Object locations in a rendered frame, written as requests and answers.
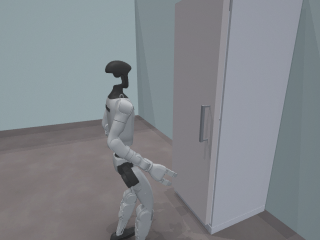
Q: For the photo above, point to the robot right hand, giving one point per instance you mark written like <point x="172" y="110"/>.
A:
<point x="158" y="171"/>

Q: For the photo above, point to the fridge door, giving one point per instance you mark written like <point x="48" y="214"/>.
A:
<point x="200" y="35"/>

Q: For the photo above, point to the right robot forearm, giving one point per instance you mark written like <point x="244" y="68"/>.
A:
<point x="124" y="152"/>

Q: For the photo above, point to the right robot thigh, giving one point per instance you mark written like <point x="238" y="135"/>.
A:
<point x="134" y="177"/>

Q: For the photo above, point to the handle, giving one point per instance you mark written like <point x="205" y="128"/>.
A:
<point x="202" y="119"/>

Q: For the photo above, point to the robot head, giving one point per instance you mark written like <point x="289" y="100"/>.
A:
<point x="119" y="69"/>

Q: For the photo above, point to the left robot upper arm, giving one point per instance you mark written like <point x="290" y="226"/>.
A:
<point x="105" y="121"/>

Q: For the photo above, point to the right robot upper arm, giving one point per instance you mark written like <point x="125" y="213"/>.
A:
<point x="123" y="110"/>

